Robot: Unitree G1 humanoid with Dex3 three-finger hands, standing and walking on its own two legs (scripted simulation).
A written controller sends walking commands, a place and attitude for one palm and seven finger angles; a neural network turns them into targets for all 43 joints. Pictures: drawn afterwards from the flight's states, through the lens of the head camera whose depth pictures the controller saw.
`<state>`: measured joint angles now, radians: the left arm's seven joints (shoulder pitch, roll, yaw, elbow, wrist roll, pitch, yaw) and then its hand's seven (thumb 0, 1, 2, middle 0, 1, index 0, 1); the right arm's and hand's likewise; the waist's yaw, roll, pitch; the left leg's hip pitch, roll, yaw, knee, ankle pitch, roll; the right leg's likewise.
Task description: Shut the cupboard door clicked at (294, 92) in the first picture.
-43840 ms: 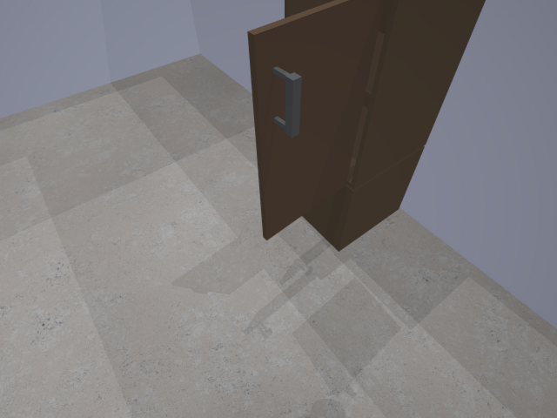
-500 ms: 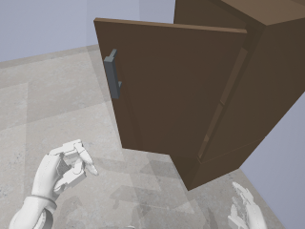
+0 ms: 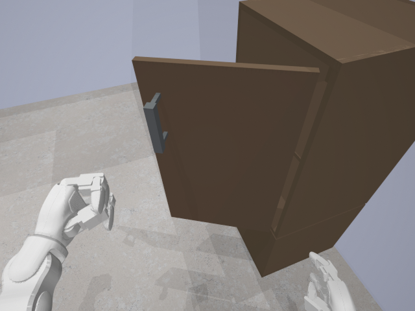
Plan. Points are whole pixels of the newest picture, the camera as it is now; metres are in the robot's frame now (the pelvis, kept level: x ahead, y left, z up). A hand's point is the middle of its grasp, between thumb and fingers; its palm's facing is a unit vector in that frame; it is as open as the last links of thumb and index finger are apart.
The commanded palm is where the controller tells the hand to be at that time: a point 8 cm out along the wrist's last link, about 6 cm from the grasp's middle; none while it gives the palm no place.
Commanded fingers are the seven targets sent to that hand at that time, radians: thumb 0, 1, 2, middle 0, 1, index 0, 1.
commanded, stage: raise the hand and make a fist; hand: left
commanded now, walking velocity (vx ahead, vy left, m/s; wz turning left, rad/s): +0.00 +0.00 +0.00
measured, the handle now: (158, 123) +0.46 +0.16 +0.13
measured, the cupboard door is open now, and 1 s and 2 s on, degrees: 59 59 59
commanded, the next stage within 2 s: bring the fist close to the handle in 0.32 s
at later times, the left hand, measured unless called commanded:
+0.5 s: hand (112, 218) +0.23 +0.18 +0.13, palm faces -0.05 -1.00 -0.06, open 3.1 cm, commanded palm +0.21 +0.22 +0.13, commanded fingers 0.00 0.90 0.90 -1.30 -1.50 -1.30 -1.50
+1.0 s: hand (142, 179) +0.31 +0.15 +0.13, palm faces -0.06 -1.00 -0.05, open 3.1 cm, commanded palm +0.28 +0.20 +0.13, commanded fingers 0.00 0.90 0.90 -1.30 -1.50 -1.30 -1.50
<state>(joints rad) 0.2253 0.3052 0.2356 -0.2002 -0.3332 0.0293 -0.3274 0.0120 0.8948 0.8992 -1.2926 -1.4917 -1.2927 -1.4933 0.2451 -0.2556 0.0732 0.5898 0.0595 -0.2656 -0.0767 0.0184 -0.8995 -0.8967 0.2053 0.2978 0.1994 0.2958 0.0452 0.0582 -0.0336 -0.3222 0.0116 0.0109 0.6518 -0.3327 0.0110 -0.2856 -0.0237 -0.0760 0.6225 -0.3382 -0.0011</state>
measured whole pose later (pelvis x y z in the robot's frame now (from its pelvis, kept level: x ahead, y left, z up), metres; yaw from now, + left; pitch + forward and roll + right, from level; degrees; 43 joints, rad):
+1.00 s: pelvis +0.00 -0.01 +0.00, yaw -1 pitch +0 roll +0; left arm -0.03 0.25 0.16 0.04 -0.25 0.02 -0.21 0.01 0.89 0.90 -1.30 -1.50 -1.30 -1.50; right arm 0.24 -0.25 0.05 0.64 0.05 -0.26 -0.07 0.02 -0.90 -0.90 0.20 0.30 0.20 0.30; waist 0.01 0.04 -0.03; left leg -0.28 0.02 0.04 0.59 -0.31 0.00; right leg -0.28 -0.02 -0.05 0.61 -0.33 -0.01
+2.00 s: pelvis +0.01 -0.01 +0.01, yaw -2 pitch +1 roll +0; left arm -0.28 0.23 0.13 0.33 -0.20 -0.03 -0.15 0.01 0.89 0.90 -1.30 -1.50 -1.30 -1.50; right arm 0.22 -0.25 0.04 0.64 0.06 -0.14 -0.05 0.02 -0.90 -0.90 0.20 0.30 0.20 0.30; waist -0.01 0.04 -0.03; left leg -0.28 0.02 0.04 0.57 -0.31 0.00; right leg -0.28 -0.01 -0.05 0.59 -0.33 -0.01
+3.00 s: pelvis -0.01 +0.01 -0.01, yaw -2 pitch +10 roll +0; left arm -0.95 0.36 0.20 1.11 -0.17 -0.22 -0.38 0.01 0.90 0.90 -1.30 -1.50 -1.30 -1.50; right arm 0.38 -0.29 0.02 0.72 0.02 -0.14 -0.04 0.01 -0.90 -0.90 0.20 0.30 0.20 0.30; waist -0.15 0.03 -0.04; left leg -0.54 0.01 0.06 0.71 -0.33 0.02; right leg -0.54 -0.02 -0.03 0.71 -0.34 0.00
